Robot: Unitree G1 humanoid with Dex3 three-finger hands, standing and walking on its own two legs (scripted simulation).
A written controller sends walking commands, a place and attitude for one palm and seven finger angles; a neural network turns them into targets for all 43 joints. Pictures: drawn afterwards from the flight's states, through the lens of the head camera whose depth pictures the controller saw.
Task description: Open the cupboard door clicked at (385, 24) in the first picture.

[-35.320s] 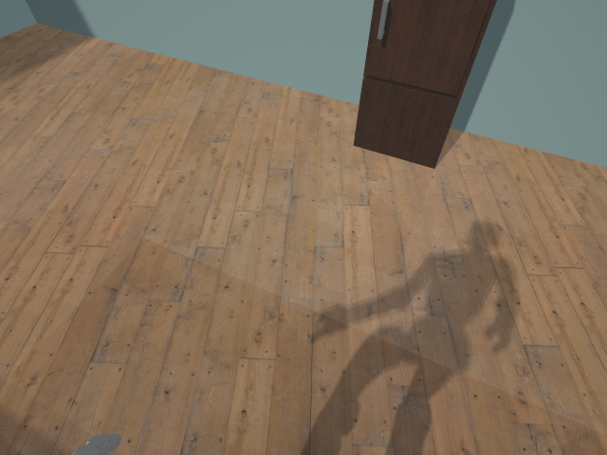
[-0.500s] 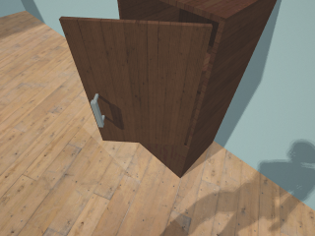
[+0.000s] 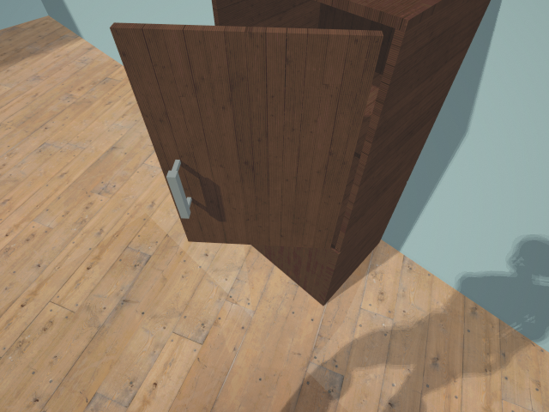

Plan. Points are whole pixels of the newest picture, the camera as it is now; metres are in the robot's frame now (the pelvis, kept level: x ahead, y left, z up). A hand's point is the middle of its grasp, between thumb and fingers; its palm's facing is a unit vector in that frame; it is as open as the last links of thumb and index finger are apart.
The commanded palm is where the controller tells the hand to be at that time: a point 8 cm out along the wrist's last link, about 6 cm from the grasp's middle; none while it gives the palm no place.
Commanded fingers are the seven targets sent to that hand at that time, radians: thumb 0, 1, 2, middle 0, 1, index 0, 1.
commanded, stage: look again from close up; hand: left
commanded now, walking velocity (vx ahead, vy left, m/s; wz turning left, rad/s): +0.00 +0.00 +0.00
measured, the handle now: (181, 189) +0.56 +0.25 -0.08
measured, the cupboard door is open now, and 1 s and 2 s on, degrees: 40 40 40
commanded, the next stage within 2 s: shuffle to correct the standing spot in 0.42 s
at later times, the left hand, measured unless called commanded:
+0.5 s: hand out of the picture -0.04 +0.26 -0.17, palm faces +0.01 -0.96 -0.26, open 7.4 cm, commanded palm none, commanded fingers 0.00 0.90 0.90 -0.20 -0.30 -0.20 -0.30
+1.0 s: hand out of the picture -0.11 +0.24 -0.18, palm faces +0.03 -0.99 -0.11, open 7.4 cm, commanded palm none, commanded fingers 0.00 0.90 0.90 -0.20 -0.30 -0.20 -0.30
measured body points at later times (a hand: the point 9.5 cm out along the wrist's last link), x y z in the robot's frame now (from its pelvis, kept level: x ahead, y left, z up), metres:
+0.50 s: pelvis -0.08 +0.05 +0.00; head -0.09 +0.06 +0.45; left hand -0.04 +0.32 -0.15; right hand +0.00 -0.22 -0.12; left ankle +0.01 +0.14 -0.73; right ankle -0.09 -0.12 -0.73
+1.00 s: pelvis -0.09 +0.09 +0.00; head -0.09 +0.11 +0.45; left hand -0.11 +0.29 -0.17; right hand -0.14 -0.12 -0.15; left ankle -0.02 +0.14 -0.73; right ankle -0.10 -0.06 -0.67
